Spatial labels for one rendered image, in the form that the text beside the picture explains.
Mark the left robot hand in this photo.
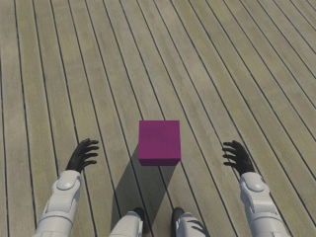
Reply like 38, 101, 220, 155
65, 138, 100, 174

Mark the carton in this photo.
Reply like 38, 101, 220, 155
138, 120, 182, 166

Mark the robot left foot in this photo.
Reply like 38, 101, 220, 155
133, 207, 145, 231

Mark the robot right forearm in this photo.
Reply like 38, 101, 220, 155
239, 172, 290, 237

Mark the robot right thigh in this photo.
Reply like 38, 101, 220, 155
175, 216, 210, 237

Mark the right robot hand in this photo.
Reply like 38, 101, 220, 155
222, 140, 256, 177

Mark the robot left forearm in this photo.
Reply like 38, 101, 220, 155
32, 170, 82, 237

